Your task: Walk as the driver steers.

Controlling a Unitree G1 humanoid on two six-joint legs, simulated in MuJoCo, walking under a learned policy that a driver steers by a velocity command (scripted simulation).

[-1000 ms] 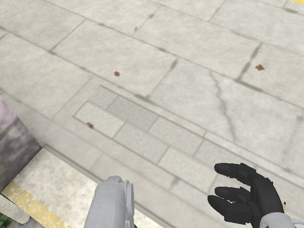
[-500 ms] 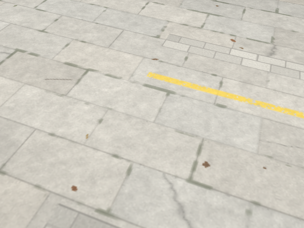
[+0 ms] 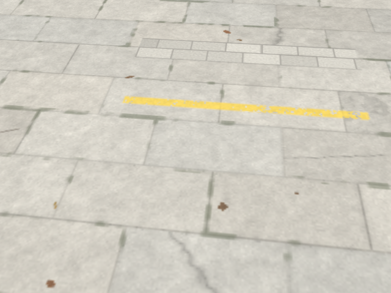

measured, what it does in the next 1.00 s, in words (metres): walks ahead, turning right: left foot, then right foot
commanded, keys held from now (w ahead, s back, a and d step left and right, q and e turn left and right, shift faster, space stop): w+e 0.34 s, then w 0.66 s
